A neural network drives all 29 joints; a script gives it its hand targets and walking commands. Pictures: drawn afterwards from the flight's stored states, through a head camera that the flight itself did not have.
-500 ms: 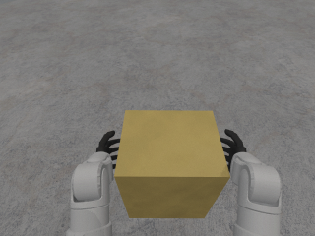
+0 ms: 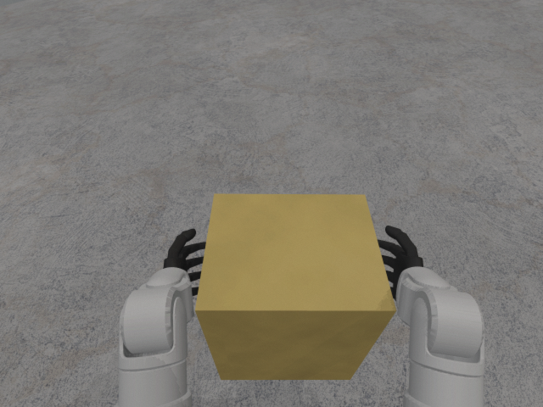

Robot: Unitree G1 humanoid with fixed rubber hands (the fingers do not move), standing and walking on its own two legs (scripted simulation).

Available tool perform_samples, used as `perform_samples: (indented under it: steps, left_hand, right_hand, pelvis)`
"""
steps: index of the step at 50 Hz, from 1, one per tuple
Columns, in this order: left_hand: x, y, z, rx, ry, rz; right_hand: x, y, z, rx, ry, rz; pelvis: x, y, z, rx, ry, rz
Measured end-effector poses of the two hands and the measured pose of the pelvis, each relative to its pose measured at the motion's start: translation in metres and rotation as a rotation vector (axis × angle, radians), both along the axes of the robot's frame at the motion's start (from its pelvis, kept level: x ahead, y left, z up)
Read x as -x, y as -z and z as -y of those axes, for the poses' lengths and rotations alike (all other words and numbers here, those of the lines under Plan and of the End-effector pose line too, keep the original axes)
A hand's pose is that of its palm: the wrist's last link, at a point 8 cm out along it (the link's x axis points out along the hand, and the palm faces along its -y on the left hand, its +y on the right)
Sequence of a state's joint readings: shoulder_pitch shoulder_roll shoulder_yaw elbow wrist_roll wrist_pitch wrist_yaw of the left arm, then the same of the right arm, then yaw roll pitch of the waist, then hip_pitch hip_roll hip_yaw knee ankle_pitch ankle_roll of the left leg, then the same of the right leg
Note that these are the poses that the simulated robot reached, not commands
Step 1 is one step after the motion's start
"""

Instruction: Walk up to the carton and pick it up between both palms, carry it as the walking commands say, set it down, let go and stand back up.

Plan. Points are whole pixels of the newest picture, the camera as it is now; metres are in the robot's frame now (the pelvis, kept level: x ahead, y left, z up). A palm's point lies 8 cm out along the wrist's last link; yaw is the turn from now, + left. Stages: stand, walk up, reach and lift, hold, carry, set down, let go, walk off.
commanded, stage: carry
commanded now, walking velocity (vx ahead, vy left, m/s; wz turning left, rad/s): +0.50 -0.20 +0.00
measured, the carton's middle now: (287, 294) +0.29 +0.00 +0.00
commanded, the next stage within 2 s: none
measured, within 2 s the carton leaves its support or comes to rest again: neither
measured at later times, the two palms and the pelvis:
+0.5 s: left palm (255, 135) +0.60 +0.07 +0.08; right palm (410, 129) +0.60 -0.24 +0.09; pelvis +0.33 -0.08 -0.01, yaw -1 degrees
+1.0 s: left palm (292, 58) +0.95 -0.01 +0.08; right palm (408, 52) +0.94 -0.32 +0.09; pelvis +0.68 -0.15 -0.01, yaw -3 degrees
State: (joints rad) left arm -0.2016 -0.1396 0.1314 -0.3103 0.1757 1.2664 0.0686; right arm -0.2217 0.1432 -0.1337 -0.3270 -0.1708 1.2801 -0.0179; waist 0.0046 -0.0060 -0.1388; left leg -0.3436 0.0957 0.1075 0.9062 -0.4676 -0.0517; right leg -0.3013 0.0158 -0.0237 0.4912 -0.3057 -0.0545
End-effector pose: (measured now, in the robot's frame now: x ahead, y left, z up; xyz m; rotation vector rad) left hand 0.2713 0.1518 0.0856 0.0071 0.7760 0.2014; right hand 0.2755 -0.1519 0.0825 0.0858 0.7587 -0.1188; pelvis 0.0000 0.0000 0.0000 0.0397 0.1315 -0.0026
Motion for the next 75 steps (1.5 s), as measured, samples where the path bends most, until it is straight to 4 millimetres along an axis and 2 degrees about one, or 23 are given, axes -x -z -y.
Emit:
perform_samples:
  steps: [4,8,13,16,21,26,30,34,39,45,48,54,59,63,69,75]
  left_hand:
    - [-0.046,-0.001,0.010,-0.015,-0.011,-0.008]
    - [-0.095,0.002,0.016,-0.022,-0.014,0.004]
    - [-0.170,0.009,0.024,0.007,0.013,0.045]
    - [-0.210,0.006,0.036,0.028,0.031,0.041]
    - [-0.275,-0.001,0.060,0.043,0.036,0.046]
    - [-0.342,0.007,0.091,0.034,0.010,0.051]
    - [-0.395,0.007,0.114,0.018,0.004,0.007]
    - [-0.447,0.002,0.126,-0.004,-0.009,-0.012]
    - [-0.513,0.004,0.135,-0.014,-0.012,0.002]
    - [-0.611,0.014,0.143,0.019,0.020,0.049]
    - [-0.655,0.014,0.155,0.045,0.047,0.040]
    - [-0.736,0.002,0.182,0.056,0.054,0.037]
    - [-0.806,0.006,0.212,0.039,0.022,0.055]
    - [-0.858,0.006,0.233,0.025,0.015,0.015]
    - [-0.934,0.002,0.250,-0.001,0.004,-0.008]
    - [-1.016,0.007,0.255,0.000,0.005,0.013]
  right_hand:
    - [-0.049,0.004,0.010,-0.013,-0.012,-0.007]
    - [-0.098,0.010,0.016,-0.017,-0.014,0.006]
    - [-0.166,0.008,0.025,0.014,0.008,0.048]
    - [-0.200,-0.001,0.036,0.033,0.024,0.045]
    - [-0.264,-0.013,0.060,0.047,0.028,0.047]
    - [-0.341,-0.003,0.091,0.038,0.003,0.054]
    - [-0.397,0.000,0.113,0.021,-0.004,0.011]
    - [-0.452,0.003,0.126,0.000,-0.015,-0.008]
    - [-0.518,0.007,0.135,-0.007,-0.018,0.008]
    - [-0.606,0.008,0.143,0.026,0.013,0.054]
    - [-0.642,0.001,0.155,0.050,0.039,0.046]
    - [-0.721,-0.014,0.182,0.060,0.046,0.042]
    - [-0.800,-0.005,0.211,0.042,0.016,0.060]
    - [-0.857,-0.003,0.233,0.026,0.009,0.021]
    - [-0.935,0.002,0.250,0.005,-0.003,-0.002]
    - [-1.017,0.007,0.255,0.008,-0.002,0.021]
  pelvis:
    - [-0.044,-0.003,0.012,-0.016,-0.008,-0.009]
    - [-0.092,0.002,0.018,-0.022,-0.009,0.010]
    - [-0.167,0.015,0.023,0.005,0.021,0.024]
    - [-0.207,0.010,0.031,0.006,0.034,0.042]
    - [-0.272,0.002,0.055,0.023,0.039,0.043]
    - [-0.344,0.012,0.093,0.024,0.009,0.026]
    - [-0.398,0.003,0.115,0.006,-0.008,0.006]
    - [-0.448,-0.004,0.129,-0.013,-0.016,-0.011]
    - [-0.513,0.000,0.139,-0.021,-0.015,0.008]
    - [-0.609,0.018,0.141,0.015,0.016,0.033]
    - [-0.651,0.014,0.147,0.017,0.039,0.045]
    - [-0.731,0.000,0.174,0.038,0.045,0.047]
    - [-0.807,0.012,0.210,0.030,0.014,0.031]
    - [-0.860,0.003,0.232,0.009,-0.002,0.017]
    - [-0.934,-0.005,0.250,-0.014,-0.008,0.004]
    - [-1.016,0.005,0.255,-0.013,-0.007,0.024]
